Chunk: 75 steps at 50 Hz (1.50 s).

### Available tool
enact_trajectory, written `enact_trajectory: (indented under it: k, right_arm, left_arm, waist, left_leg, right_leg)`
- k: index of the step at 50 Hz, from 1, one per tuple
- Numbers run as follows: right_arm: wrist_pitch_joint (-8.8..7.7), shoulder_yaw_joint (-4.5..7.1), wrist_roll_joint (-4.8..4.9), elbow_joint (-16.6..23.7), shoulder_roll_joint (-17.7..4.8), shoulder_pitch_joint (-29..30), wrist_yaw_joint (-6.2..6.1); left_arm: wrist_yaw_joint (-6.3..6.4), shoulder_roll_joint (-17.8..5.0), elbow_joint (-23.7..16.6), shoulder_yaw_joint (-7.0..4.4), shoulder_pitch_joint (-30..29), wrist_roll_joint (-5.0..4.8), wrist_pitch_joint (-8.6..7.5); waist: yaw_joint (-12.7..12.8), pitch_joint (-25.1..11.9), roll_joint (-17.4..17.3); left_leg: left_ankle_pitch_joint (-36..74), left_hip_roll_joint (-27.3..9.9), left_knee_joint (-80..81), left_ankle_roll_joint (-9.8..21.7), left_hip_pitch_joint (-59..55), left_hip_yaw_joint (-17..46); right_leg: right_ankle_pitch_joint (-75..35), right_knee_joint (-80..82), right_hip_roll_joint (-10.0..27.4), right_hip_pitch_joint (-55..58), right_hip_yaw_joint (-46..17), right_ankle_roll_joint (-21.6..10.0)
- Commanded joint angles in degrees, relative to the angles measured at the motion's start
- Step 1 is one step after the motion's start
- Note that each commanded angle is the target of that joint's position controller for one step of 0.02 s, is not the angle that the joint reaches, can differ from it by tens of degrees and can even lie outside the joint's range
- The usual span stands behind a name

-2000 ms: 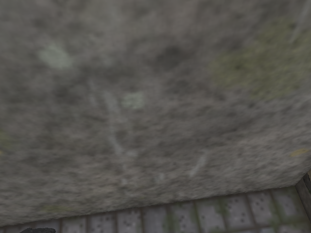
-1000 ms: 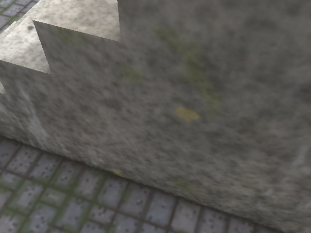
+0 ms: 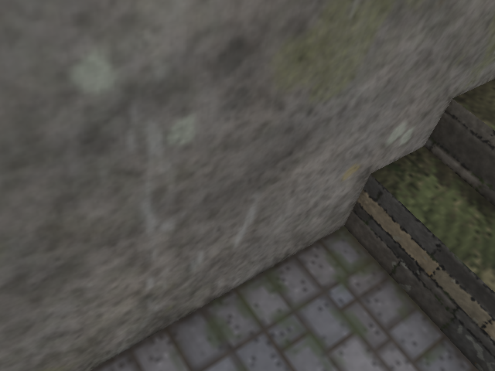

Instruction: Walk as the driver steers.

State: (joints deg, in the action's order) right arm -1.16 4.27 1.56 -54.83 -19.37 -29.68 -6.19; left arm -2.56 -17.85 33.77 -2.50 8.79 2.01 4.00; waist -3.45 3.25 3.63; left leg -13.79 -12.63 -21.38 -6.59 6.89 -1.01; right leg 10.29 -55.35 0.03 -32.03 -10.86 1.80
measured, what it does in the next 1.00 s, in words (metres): steps to the right, turning left: right foot, then left foot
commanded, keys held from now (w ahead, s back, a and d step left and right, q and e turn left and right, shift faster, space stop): w+q+shift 1.00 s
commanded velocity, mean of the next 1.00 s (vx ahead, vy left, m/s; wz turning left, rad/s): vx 0.07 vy -0.15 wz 0.80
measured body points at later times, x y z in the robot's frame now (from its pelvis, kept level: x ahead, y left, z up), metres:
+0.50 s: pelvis +0.07 -0.16 -0.02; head +0.12 -0.11 +0.42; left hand +0.17 +0.16 -0.12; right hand +0.33 -0.38 -0.10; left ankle +0.05 -0.11 -0.75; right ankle +0.06 -0.28 -0.70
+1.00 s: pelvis +0.10 -0.26 +0.00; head +0.14 -0.22 +0.44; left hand -0.05 +0.01 -0.12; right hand +0.44 -0.31 -0.09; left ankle -0.03 -0.17 -0.65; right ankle +0.20 -0.34 -0.75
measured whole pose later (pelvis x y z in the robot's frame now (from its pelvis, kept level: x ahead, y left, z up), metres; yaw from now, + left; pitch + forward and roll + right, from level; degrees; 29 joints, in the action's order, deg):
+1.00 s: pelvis +0.10 -0.26 +0.00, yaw +51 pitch +2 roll -1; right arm 5.3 4.4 1.2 -34.8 -20.9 -5.4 -1.3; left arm 3.4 -16.7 48.8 -2.4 9.0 0.3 1.0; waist -1.8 4.2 -2.6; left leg -18.1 -0.6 -69.7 -4.9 34.8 5.1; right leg 11.5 -22.6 2.8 -13.4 5.6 0.6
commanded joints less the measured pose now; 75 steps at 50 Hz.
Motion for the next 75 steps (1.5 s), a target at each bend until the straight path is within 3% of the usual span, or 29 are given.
enact_trajectory:
  k: [1, 5, 8, 9, 14, 21, 22, 23, 24, 25, 27, 32, 37, 38, 39, 40, 41, 45, 49, 51, 55, 56, 57, 58, 65, 67, 69, 70, 75]
  right_arm:
    - [-0.98, 4.23, 0.22, 5.13, -16.9, 5.81, -0.06]
    - [-1.52, 4.69, 0.49, 10.91, -14.68, 11.97, 0.31]
    - [0.12, 1.03, -3.21, 15.02, -1.67, 0.25, 0.05]
    - [0.79, 1.71, -1.44, 15.51, -5.46, 3.01, -0.44]
    - [3.35, 1.18, -1.06, 14.92, -7.3, 9.21, -1.75]
    - [4.28, -0.51, -1.09, 17.21, -4.65, 9.47, 4.06]
    - [3.74, 0.09, -1.84, 15.23, -6.34, 4.91, 5.0]
    - [3.88, 1.38, 0.57, 13.52, -12.34, 8.09, 5.56]
    - [3.13, 3.14, -1.1, 16.24, -17.42, 8.76, 5.61]
    - [1.91, 3.08, -1.37, 19.07, -15.91, 18.61, 5.68]
    - [1.35, 2.51, 1.12, 20.39, -12.79, 30.02, 5.1]
    - [2.9, 1.68, 1.25, 16.35, -10.44, 26.82, 2.96]
    - [5.0, 1.55, 0.51, 20.56, -9.18, 33.07, 3.28]
    - [3.15, 2.69, -7.9, 21.88, -11.94, 17.36, 5.89]
    - [4.11, 0.55, 0.74, 21.89, -5.64, 34.73, 4.35]
    - [4.16, -1.14, 0.66, 24.14, -0.49, 27.57, 3.92]
    - [3.79, -0.22, -0.47, 25.89, -5.28, 26.41, 4.31]
    - [6.41, 2.37, 0.0, 21.98, -9.93, 22.56, 3.57]
    - [5.29, 0.09, -0.04, 25.64, -2.6, 29.49, 4.68]
    - [5.82, 0.15, -1.67, 25.32, -2.99, 25.39, 8.39]
    - [4.94, 0.29, -1.51, 26.42, -3.69, 25.07, 9.46]
    - [5.1, -2.42, -6.59, 18.66, 1.97, 15.63, 12.65]
    - [5.2, 0.63, -1.8, 25.74, -4.52, 22.72, 10.76]
    - [5.37, -0.79, -1.7, 27.15, -2.02, 26.89, 10.33]
    - [4.45, -2.25, -3.53, 21.78, 1.19, 15.28, 11.28]
    - [4.16, -0.92, -2.93, 15.46, -1.16, 4.98, 11.09]
    - [3.91, 0.31, -4.28, 14.57, -12.86, 6.28, 10.45]
    - [2.12, 1.09, -5.96, 16.21, -14.21, 9.25, 10.69]
    - [0.72, -1.58, -2.62, 14.11, -0.52, 20.83, 6.74]
  left_arm:
    - [0.08, -1.42, -6.47, -0.74, -1.2, 0.07, -1.54]
    - [-0.83, -3.19, -0.98, -2.59, 11.5, -1.87, -3.32]
    - [-0.78, -14.6, 0.61, -5.03, 11.4, 0.29, -4.69]
    - [-0.82, -12.19, 0.58, -4.83, 9.73, 1.29, -5.49]
    - [1.86, -4.41, 1.8, -3.01, -2.64, -1.41, -7.35]
    - [4.19, -8.4, -1.61, -4.08, -8.87, -4.52, -7.33]
    - [4.35, -7.3, -2.91, -3.44, -11.42, -5.06, -6.88]
    - [4.59, -3.13, -4.58, -2.09, -10.05, -4.57, -7.31]
    - [4.69, -2.85, -7.34, -0.99, -7.64, -0.84, -7.5]
    - [4.06, -9.02, -5.82, -2.62, -8.4, -1.25, -7.38]
    - [5.54, -7.98, -4.61, -2.57, -8.53, -2.25, -5.36]
    - [5.06, -0.26, -1.18, -0.3, -8.39, -2.19, -4.23]
    - [2.82, -3.27, 4.96, -1.24, -3.62, -3.75, -4.32]
    - [-2.07, -3.77, 6.3, -2.1, 9.51, 1.19, -4.85]
    - [0.96, -6.39, 6.76, -2.59, -2.88, -2.3, -4.85]
    - [3.06, -10.39, 5.96, -2.73, -1.26, -1.2, -4.56]
    - [2.33, -14.89, 8.46, -4.47, -0.46, 1.02, -5.36]
    - [4.62, -6.02, 7.26, -1.87, -11.03, -2.02, -4.62]
    - [6.69, -8.48, 12.62, -1.89, -0.78, -1.55, -3.39]
    - [9.26, -12.36, 18.21, -3.16, 15.41, -2.77, -2.87]
    - [10.6, -12.33, 17.34, -3.16, 10.65, -3.1, -4.03]
    - [5.46, -2.19, 17.21, -0.59, 16.04, 2.96, -10.6]
    - [7.9, -12.56, 18.4, -3.7, 9.93, -2.56, -6.23]
    - [8.94, -13.55, 18.51, -4.07, 12.52, -3.54, -5.14]
    - [9.34, -18.15, 16.05, -7.16, 8.69, -4.48, -4.4]
    - [9.06, -12.68, 14.5, -5.3, 7.63, -3.61, -3.93]
    - [8.38, -4.55, 8.04, -2.67, 9.9, 0.01, -2.23]
    - [8.81, -5.65, 7.78, -2.62, 12.65, -1.98, -2.28]
    - [9.98, -8.86, 11.05, -3.56, 12.34, -1.26, -1.31]
  waist:
    - [4.4, 5.73, -25.32]
    - [10.08, 3.21, -21.27]
    - [2.55, -11.73, 21.69]
    - [3.46, -12.04, 23.85]
    - [-3.7, -5.12, 9.71]
    - [-5.9, -10.99, -0.85]
    - [-8.82, -9.05, -5.45]
    - [-2.36, -8.34, -28.01]
    - [-0.84, -16.86, -34.28]
    - [1.38, -16.21, -17.71]
    - [5.6, -6.37, -3.92]
    - [3.66, -9.06, -6.61]
    - [4.53, -8.05, -15.48]
    - [3.04, -19.2, -8.11]
    - [5.73, -2.74, -9.27]
    - [1.26, -7.61, 3.98]
    - [0.37, -11.48, 8.62]
    - [-2.47, -5.91, 1.66]
    - [3.27, -6.62, 2.59]
    - [5.67, -8.54, -3.0]
    - [3.73, -3.97, 6.42]
    - [8.03, -4.12, 11.7]
    - [2.26, -1.46, 6.04]
    - [4.44, -0.83, 6.94]
    - [-3.66, 1.29, 16.08]
    - [-8.34, -1.39, 8.6]
    - [-3.33, -3.26, -30.01]
    - [-2.49, -8.21, -37.1]
    - [4.79, -2.04, -16.94]
  left_leg:
    - [-1.2, -5.83, 14.83, 8.4, 9.1, 7.81]
    - [2.02, -2.55, 7.36, 6.3, 15.53, 6.49]
    - [-26.08, 15.02, -35.9, 3.7, 30.12, -1.62]
    - [-24.65, 12.01, -44.82, 5.1, 28.96, -0.26]
    - [-14.41, 7.6, -47.21, 6.34, 25.06, 1.92]
    - [-2.3, 9.07, -14.02, 12.06, 3.69, -1.49]
    - [6.09, 10.65, -2.81, 14.49, -4.58, -0.1]
    - [40.37, 8.07, -3.6, 19.4, -12.4, 7.95]
    - [53.56, -9.89, -1.11, 37.5, -15.53, 33.99]
    - [49.36, -11.28, 1.67, 37.41, -9.11, 33.79]
    - [36.57, -4.09, 2.79, 25.48, -1.01, 23.86]
    - [26.96, 4.72, -1.4, 18.45, 2.65, 16.32]
    - [10.43, 7.35, -1.79, 13.85, 9.16, 24.98]
    - [-8.13, 8.64, -5.51, 14.08, 5.62, 26.68]
    - [-4.73, 12.87, -11.79, 9.89, 19.43, 21.59]
    - [-21.6, 20.38, -29.98, 6.35, 29.54, 14.0]
    - [-23.51, 16.97, -42.48, 4.41, 30.56, 12.79]
    - [-9.85, 12.14, -59.37, 2.38, 30.98, 10.47]
    - [-2.57, 10.02, -44.36, 0.1, 33.63, 4.86]
    - [-4.84, 9.3, -51.95, 2.65, 44.08, 14.04]
    - [-2.5, 6.86, -48.11, 4.0, 45.07, 10.37]
    - [2.69, 8.72, -58.78, -0.8, 38.46, 14.09]
    - [-1.61, 7.14, -46.82, 3.29, 41.36, 9.97]
    - [-3.33, 7.91, -41.24, 4.09, 39.47, 9.12]
    - [-4.66, 10.78, -18.8, 8.77, 4.01, 1.65]
    - [-6.79, 12.68, -8.79, 12.57, -4.96, -0.08]
    - [12.79, 1.65, 0.88, 16.44, -11.46, 11.73]
    - [0.92, -1.59, 9.94, 22.4, -3.94, 21.54]
    - [12.8, 1.46, 7.41, 17.67, 0.43, 4.01]
  right_leg:
    - [2.04, 9.45, 0.89, 9.48, 4.42, 1.08]
    - [2.93, 28.67, 0.51, 31.48, 8.59, -3.27]
    - [-30.34, 32.78, 15.07, 37.93, -1.12, -12.22]
    - [-20.24, 38.82, 13.75, 30.37, -2.98, -13.71]
    - [-35.62, 36.01, 13.59, 23.46, 10.37, -13.85]
    - [-58.25, 22.47, 14.22, 26.07, 15.55, -10.33]
    - [-46.75, 12.49, 9.97, 18.16, 17.47, -7.14]
    - [-9.99, 0.45, 7.02, 6.06, 14.34, -1.27]
    - [30.53, -16.92, -4.3, -5.01, 9.55, 6.23]
    - [32.26, -22.99, -1.78, -4.62, -0.29, 5.69]
    - [20.21, -10.99, -0.18, -4.59, 2.61, 3.89]
    - [7.93, 9.5, -4.31, 8.38, 7.01, 4.61]
    - [1.93, 27.9, -3.94, 20.04, 7.5, 2.76]
    - [-1.21, 27.62, 1.27, 26.0, 2.01, -2.67]
    - [-3.86, 36.01, 3.77, 25.68, 5.28, -2.49]
    - [-25.01, 33.46, 17.55, 33.18, -8.26, -8.03]
    - [-25.2, 39.62, 28.58, 26.25, -21.52, -18.17]
    - [-14.31, 39.51, 17.86, 21.69, -0.36, -11.75]
    - [-7.85, 40.36, 15.1, 29.67, 7.11, -11.06]
    - [-3.64, 39.71, 28.92, 42.11, -5.58, -10.36]
    - [3.38, 40.92, 25.19, 37.53, 4.38, -5.86]
    - [-2.5, 45.89, 26.99, 30.15, 10.06, -12.24]
    - [1.6, 42.73, 23.57, 33.53, 7.68, -6.43]
    - [2.22, 43.98, 23.96, 32.24, 8.14, -6.78]
    - [3.09, 48.73, 20.31, 13.73, 18.39, -1.09]
    - [0.41, 35.61, 15.48, 14.37, 19.57, 0.31]
    - [31.71, -1.11, 0.5, -6.97, 19.6, 1.31]
    - [30.82, -9.48, -0.02, -7.0, 12.08, -0.96]
    - [14.7, -12.35, 3.2, -2.27, 10.0, -2.17]
Keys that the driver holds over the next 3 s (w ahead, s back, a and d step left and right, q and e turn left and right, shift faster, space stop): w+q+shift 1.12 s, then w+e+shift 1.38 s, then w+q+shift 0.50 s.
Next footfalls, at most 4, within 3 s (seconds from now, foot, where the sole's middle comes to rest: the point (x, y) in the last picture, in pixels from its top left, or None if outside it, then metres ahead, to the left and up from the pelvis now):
0.12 right None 0.09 -0.25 -0.78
0.44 left None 0.09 -0.09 -0.78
0.78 right None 0.23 -0.31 -0.78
1.36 left None -0.14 0.00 -0.78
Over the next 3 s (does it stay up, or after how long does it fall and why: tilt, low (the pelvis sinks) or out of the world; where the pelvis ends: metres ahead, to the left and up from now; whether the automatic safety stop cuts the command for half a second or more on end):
stays up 0.08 -0.15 -0.03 its command is cut before an obstacle from the start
